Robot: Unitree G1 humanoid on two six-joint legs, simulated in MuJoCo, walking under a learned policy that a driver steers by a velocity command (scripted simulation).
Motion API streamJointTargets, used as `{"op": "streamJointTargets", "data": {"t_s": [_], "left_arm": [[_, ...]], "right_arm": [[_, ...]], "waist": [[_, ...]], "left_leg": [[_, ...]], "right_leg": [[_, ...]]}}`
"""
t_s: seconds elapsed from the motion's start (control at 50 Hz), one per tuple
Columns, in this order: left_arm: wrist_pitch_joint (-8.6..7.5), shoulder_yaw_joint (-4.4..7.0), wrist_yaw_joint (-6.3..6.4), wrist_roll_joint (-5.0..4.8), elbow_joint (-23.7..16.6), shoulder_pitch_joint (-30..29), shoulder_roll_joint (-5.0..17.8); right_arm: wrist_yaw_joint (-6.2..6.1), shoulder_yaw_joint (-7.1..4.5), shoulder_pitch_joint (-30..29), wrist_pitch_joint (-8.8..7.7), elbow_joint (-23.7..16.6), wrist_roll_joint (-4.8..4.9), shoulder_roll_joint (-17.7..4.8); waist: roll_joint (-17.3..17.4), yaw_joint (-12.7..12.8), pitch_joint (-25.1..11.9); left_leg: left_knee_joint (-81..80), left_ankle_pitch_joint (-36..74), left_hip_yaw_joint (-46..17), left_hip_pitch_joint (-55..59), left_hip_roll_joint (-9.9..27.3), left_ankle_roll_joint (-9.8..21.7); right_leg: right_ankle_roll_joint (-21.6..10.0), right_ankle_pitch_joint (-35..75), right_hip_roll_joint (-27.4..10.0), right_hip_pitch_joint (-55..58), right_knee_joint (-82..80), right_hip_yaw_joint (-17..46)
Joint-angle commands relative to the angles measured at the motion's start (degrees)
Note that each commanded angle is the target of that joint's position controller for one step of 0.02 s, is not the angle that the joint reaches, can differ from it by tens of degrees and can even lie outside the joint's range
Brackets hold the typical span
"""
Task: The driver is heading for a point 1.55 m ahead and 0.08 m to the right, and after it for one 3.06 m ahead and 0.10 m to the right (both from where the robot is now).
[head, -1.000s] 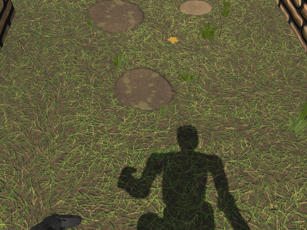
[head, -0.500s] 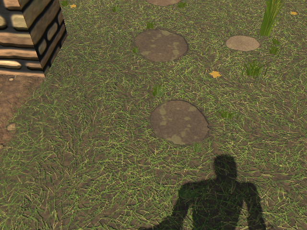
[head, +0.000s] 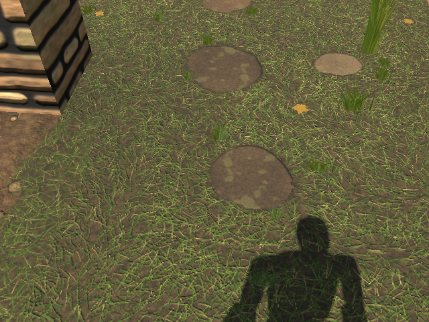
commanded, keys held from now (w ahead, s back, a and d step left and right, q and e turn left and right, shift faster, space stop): no key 0.70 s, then w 0.30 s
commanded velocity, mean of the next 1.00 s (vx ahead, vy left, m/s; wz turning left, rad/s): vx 0.07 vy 0.00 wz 0.00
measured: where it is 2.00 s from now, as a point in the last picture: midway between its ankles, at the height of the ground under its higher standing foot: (244, 301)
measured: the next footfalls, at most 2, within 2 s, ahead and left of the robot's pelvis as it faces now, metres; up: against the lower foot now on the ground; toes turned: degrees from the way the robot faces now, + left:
left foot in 1.48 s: +0.48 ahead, +0.03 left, +0.00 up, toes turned +4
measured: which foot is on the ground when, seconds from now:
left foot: down 0.00-1.00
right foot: down 0.00-1.00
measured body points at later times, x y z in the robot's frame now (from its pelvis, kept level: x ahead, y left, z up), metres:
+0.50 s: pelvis +0.01 +0.00 +0.00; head +0.02 +0.00 +0.45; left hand -0.01 +0.22 -0.16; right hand -0.01 -0.21 -0.16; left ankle -0.03 +0.11 -0.74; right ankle +0.04 -0.10 -0.74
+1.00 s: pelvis +0.07 -0.02 -0.01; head +0.07 -0.04 +0.44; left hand +0.10 +0.22 -0.16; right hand -0.03 -0.25 -0.17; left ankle -0.03 +0.11 -0.74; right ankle +0.09 -0.11 -0.74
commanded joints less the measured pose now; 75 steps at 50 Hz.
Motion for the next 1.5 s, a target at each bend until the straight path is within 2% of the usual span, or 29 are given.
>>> {"op": "streamJointTargets", "data": {"t_s": [0.02, 0.32, 0.7, 0.72, 0.76, 0.8, 0.84, 0.86, 0.9, 0.94, 0.96, 0.98, 1.0, 1.02, 1.04, 1.06, 1.08, 1.1, 1.14, 1.2, 1.3, 1.36, 1.4, 1.42, 1.44, 1.46, 1.48, 1.5], "left_arm": [[-0.22, 0.73, 0.28, -0.01, -0.07, 2.89, 4.75], [-0.05, 0.5, 0.66, -0.01, 2.85, 3.38, 2.95], [-0.05, 0.39, 0.87, -0.01, 4.36, 4.65, 1.62], [0.0, 0.33, 0.84, 0.03, 4.5, 4.99, 1.36], [0.31, 0.83, 0.67, 0.16, 3.89, 4.54, 2.26], [0.46, 1.17, 0.14, 0.67, 2.33, 2.91, 2.23], [-0.36, 0.67, -0.61, 1.46, -0.26, -0.48, -0.46], [-1.03, 0.78, -0.87, 1.91, -1.56, -2.15, -0.11], [-2.35, 1.44, -1.51, 1.62, -3.56, -3.38, 1.6], [-3.52, 1.86, -2.07, 0.86, -4.71, -2.73, 1.86], [-3.92, 2.01, -2.22, 0.45, -4.2, -0.09, 1.26], [-4.16, 2.3, -2.24, 0.04, -2.32, 5.68, 0.7], [-4.37, 3.15, -1.92, -0.01, 0.2, 12.92, 1.86], [-4.82, 4.61, -1.18, 0.81, 1.44, 20.77, 6.96], [-4.04, 5.72, -1.28, 0.28, 3.46, 26.98, 11.48], [-3.4, 4.73, -1.14, 0.58, 2.13, 20.85, 7.88], [-3.62, 4.19, -1.37, 0.71, -0.29, 14.58, 6.38], [-4.06, 3.88, -1.44, 0.77, -1.65, 10.87, 5.82], [-5.07, 2.84, -1.16, 0.54, -1.69, 10.06, 3.57], [-5.85, 2.13, -0.8, 0.25, 0.52, 15.23, 3.22], [-6.12, 1.15, -0.57, 0.43, 0.9, 16.93, 2.97], [-6.44, 1.21, -0.19, 0.42, 1.42, 17.79, 4.22], [-6.72, 1.44, -0.03, 0.49, 1.43, 16.49, 5.33], [-6.75, 1.68, 0.12, 0.56, 1.32, 15.59, 6.08], [-6.55, 1.93, 0.2, 0.75, 1.19, 14.69, 6.77], [-6.22, 2.13, 0.1, 0.49, 0.92, 13.48, 7.31], [-6.09, 1.75, -0.31, 0.15, -0.05, 13.85, 5.83], [-5.76, 0.64, -1.16, -1.22, -1.09, 20.84, -1.73]], "right_arm": [[-0.26, -0.63, 3.36, -0.28, -0.17, -0.01, -4.7], [-0.57, -0.39, 5.5, -0.26, 1.88, -0.08, -2.88], [-0.72, -0.42, 7.56, -0.39, 2.61, -0.13, -1.4], [-0.69, -0.39, 8.23, -0.38, 2.8, -0.22, -1.2], [-0.59, -1.24, 8.93, -0.04, 2.58, -0.42, -2.94], [-0.32, -2.06, 10.41, 0.39, 1.83, -0.47, -4.37], [-0.35, -3.02, 13.94, 0.19, 2.38, -0.37, -6.21], [-0.33, -3.4, 13.97, -0.13, 2.29, -0.51, -6.49], [-0.06, -3.93, 13.5, -1.03, 1.75, -1.11, -7.03], [0.15, -4.15, 11.79, -1.92, 1.18, -0.92, -6.78], [0.23, -4.25, 10.07, -2.2, 0.65, -0.51, -6.78], [0.31, -4.28, 7.74, -2.36, -0.11, -0.18, -6.7], [0.51, -4.01, 6.51, -2.87, -0.86, -0.29, -5.81], [1.16, -2.96, 4.64, -3.62, -2.86, -0.08, -2.3], [1.69, -2.98, 5.05, -3.96, -4.87, -0.92, -1.81], [2.12, -3.65, 2.98, -3.72, -5.16, -2.32, -4.47], [2.74, -3.36, 1.62, -3.99, -5.42, -2.11, -2.85], [3.2, -3.16, 1.62, -4.35, -5.22, -1.52, -1.77], [3.75, -3.59, 2.04, -3.84, -5.03, -1.78, -2.36], [3.95, -4.01, -0.66, -2.64, -6.21, -1.61, -2.69], [4.13, -3.08, -15.28, -2.18, -11.93, -0.92, -1.36], [3.99, -2.75, -19.04, -2.17, -13.68, -0.47, -1.77], [3.41, -3.32, -16.59, -2.38, -13.56, -0.43, -3.42], [3.0, -3.86, -12.8, -2.64, -12.56, -0.48, -4.52], [2.59, -4.63, -5.88, -3.02, -10.38, -0.42, -5.8], [2.15, -5.45, 2.85, -3.43, -7.43, -0.65, -6.83], [1.61, -6.67, 11.08, -3.72, -5.54, -2.04, -10.4], [1.85, -7.74, 13.27, -3.63, -5.87, -3.23, -15.19]], "waist": [[0.28, 0.05, 2.17], [0.25, -0.07, 2.99], [0.29, -0.09, 3.56], [0.33, -0.2, 2.43], [1.59, -0.53, 3.76], [4.05, -1.81, 7.91], [8.99, -3.57, 11.44], [9.02, -3.91, 12.62], [7.37, -3.4, 11.77], [6.97, -1.76, 11.03], [6.47, 0.08, 10.06], [5.37, 3.05, 8.7], [2.08, 5.96, 6.13], [-10.61, 9.23, 2.78], [-18.82, 8.79, 1.02], [-8.64, 4.98, 5.52], [-3.2, 2.79, 8.23], [-1.31, 1.07, 8.1], [-1.83, -0.56, 6.28], [-3.67, -0.66, 4.75], [-4.74, 1.13, 7.4], [-5.88, 1.41, 7.51], [-5.99, -0.7, 5.46], [-6.23, -2.6, 3.13], [-6.18, -5.52, -0.54], [-5.23, -9.34, -4.69], [-1.62, -11.84, -9.67], [10.64, -7.04, -16.13]], "left_leg": [[-4.94, 5.68, -5.46, -6.03, 6.26, 2.02], [-4.85, 5.8, -5.08, -5.72, 6.16, 1.98], [-4.89, 5.99, -4.88, -5.58, 6.17, 2.01], [-5.57, 1.47, -4.82, -5.26, 5.75, 2.19], [-5.71, -13.08, -5.52, -6.85, 4.65, 3.7], [-8.13, -28.35, -10.66, -8.4, 6.85, 6.69], [-14.14, -34.49, -20.92, -5.27, 14.55, 10.79], [-15.5, -32.04, -23.8, -4.95, 17.55, 12.45], [-15.2, -24.8, -23.62, -1.75, 18.63, 13.46], [-12.68, -17.28, -19.23, -2.07, 16.88, 12.18], [-10.7, -14.04, -15.93, -5.03, 14.99, 10.97], [-7.2, -10.89, -12.23, -10.85, 12.43, 9.51], [-0.07, -5.12, -8.29, -17.39, 9.36, 7.92], [18.64, -4.19, 0.71, -25.18, 2.21, 4.88], [33.95, -15.8, 4.79, -34.33, -2.2, 3.71], [42.32, -13.28, 1.17, -36.07, 2.22, 4.58], [43.79, -7.11, 0.02, -36.02, 4.48, 4.84], [42.66, -2.47, -0.15, -34.03, 5.88, 4.54], [40.22, 1.26, 1.3, -31.89, 6.73, 3.33], [38.54, 3.4, 4.31, -34.39, 5.7, 2.19], [23.08, 9.24, 8.46, -33.11, 3.54, 1.37], [14.13, 11.27, 10.39, -26.67, 1.62, 3.05], [11.88, 10.12, 10.52, -21.13, -0.12, 5.35], [11.6, 8.43, 10.48, -17.01, -1.42, 6.49], [10.55, 7.11, 9.91, -10.89, -2.54, 7.65], [6.23, 8.95, 9.27, -0.89, -2.35, 8.75], [4.51, 0.65, -0.64, 11.57, 6.75, 11.02], [0.05, -4.33, -30.89, 25.51, 25.07, 19.74]], "right_leg": [[-1.1, 2.65, -5.97, 3.34, -3.07, 6.44], [-1.01, 2.84, -5.92, 3.17, -2.81, 6.36], [-0.92, 3.08, -5.91, 3.06, -2.48, 6.26], [-0.98, -1.05, -5.38, 3.46, -2.68, 6.02], [-1.82, -13.41, -2.78, 0.91, 0.17, 4.37], [-2.68, -24.01, -0.4, -7.0, 5.4, 2.69], [-2.08, -18.14, 1.03, -15.26, 15.34, -2.18], [-2.13, -15.17, -1.02, -17.52, 19.05, -2.32], [-2.51, -16.76, -2.91, -20.87, 21.74, -1.13], [-2.81, -15.69, -3.11, -16.67, 16.2, -1.73], [-2.9, -12.21, -1.87, -9.84, 11.39, -3.28], [-2.89, -8.73, 0.31, 1.19, 5.94, -4.89], [-2.93, -8.06, 0.85, 13.63, 3.14, -2.99], [-5.48, -20.28, -11.62, 22.18, -7.34, 15.87], [-10.17, -28.16, -22.06, 24.74, -14.4, 36.45], [-10.7, -30.41, -22.41, 18.18, -14.0, 35.51], [-10.16, -26.55, -20.67, 12.97, -14.31, 30.24], [-9.34, -19.53, -18.23, 10.43, -15.14, 24.61], [-8.0, -6.61, -14.53, 10.4, -15.43, 16.23], [-7.58, 13.68, -12.7, 13.99, -13.22, 9.18], [-7.41, 25.59, -10.41, 10.96, -13.82, 3.7], [-7.35, 32.23, -11.32, 11.47, -13.53, 2.45], [-6.93, 44.55, -12.37, 14.13, -9.08, 1.43], [-6.61, 51.42, -12.64, 15.68, -4.21, 0.88], [-6.36, 54.93, -12.58, 16.75, 3.81, 0.46], [-5.85, 50.85, -11.46, 14.04, 14.65, -0.48], [-5.56, 33.47, -9.1, 4.08, 30.07, -1.68], [-3.68, -16.55, 1.64, -15.65, 54.07, -2.99]]}}
Keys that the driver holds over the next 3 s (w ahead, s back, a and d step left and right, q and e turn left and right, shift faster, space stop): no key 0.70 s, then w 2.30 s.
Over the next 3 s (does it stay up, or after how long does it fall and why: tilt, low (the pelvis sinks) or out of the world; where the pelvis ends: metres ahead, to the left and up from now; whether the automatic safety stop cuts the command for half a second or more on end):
stays up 1.15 -0.02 0.00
